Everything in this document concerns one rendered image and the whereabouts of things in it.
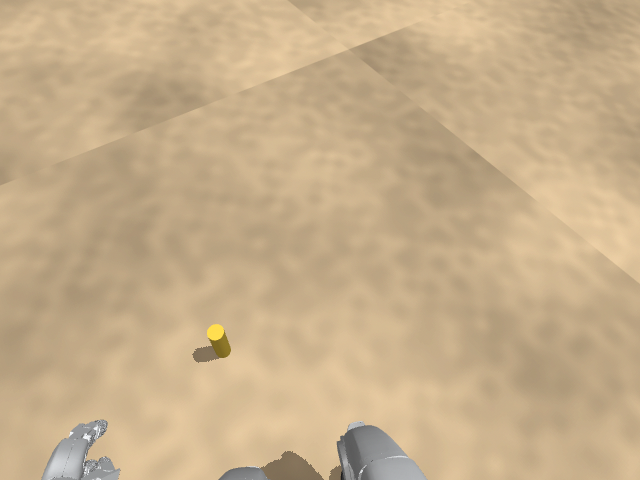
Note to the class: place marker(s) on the can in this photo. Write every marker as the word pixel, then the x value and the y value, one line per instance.
pixel 219 341

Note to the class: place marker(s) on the left robot hand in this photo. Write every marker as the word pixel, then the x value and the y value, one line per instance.
pixel 69 457

